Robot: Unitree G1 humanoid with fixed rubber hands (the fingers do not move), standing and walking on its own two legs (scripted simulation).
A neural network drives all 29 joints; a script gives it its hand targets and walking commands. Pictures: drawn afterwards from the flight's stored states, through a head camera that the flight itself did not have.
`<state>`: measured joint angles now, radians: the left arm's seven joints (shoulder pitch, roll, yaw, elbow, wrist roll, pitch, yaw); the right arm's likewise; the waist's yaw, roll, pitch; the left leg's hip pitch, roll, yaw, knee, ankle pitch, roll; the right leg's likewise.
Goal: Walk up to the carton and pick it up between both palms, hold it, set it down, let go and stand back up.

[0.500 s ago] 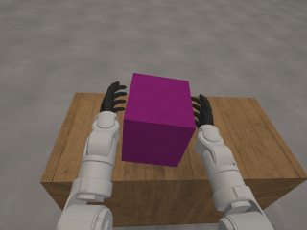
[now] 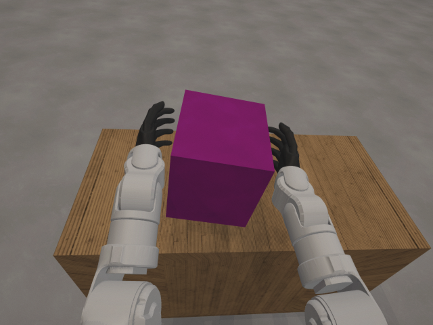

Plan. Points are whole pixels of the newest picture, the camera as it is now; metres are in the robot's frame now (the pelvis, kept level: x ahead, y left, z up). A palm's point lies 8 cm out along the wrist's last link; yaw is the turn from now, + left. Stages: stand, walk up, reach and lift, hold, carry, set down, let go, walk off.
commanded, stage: reach and lift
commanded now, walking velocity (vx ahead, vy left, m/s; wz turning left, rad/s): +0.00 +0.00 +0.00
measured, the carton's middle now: (215, 159) +0.41 +0.00 +0.11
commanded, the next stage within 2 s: hold in 0.56 s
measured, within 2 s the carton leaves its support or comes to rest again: neither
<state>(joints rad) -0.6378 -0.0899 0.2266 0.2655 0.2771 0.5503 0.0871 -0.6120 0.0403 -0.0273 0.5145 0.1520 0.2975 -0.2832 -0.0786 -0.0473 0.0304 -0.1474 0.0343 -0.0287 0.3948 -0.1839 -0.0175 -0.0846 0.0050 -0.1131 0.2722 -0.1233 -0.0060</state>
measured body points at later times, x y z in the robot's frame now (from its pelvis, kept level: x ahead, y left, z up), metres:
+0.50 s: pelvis +0.00 +0.00 +0.00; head -0.01 +0.04 +0.45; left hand +0.39 +0.13 +0.17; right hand +0.38 -0.12 +0.15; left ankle +0.02 +0.12 -0.75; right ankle +0.02 -0.11 -0.75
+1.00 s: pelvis +0.00 +0.00 +0.00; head -0.03 +0.04 +0.45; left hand +0.37 +0.14 +0.20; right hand +0.37 -0.11 +0.16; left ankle +0.02 +0.12 -0.75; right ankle +0.02 -0.11 -0.75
